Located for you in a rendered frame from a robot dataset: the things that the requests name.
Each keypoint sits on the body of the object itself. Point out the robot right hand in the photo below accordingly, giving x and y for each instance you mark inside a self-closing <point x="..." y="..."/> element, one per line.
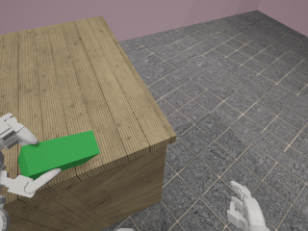
<point x="249" y="212"/>

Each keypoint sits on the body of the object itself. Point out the sponge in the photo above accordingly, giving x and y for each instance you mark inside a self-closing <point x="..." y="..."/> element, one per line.
<point x="64" y="153"/>

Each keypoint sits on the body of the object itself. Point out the table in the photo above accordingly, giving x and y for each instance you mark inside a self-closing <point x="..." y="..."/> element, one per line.
<point x="69" y="78"/>

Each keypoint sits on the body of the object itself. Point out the robot left hand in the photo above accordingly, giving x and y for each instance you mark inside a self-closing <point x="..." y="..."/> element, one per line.
<point x="11" y="133"/>

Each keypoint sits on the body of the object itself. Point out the robot left forearm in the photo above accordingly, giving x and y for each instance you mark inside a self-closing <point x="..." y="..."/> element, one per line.
<point x="4" y="216"/>

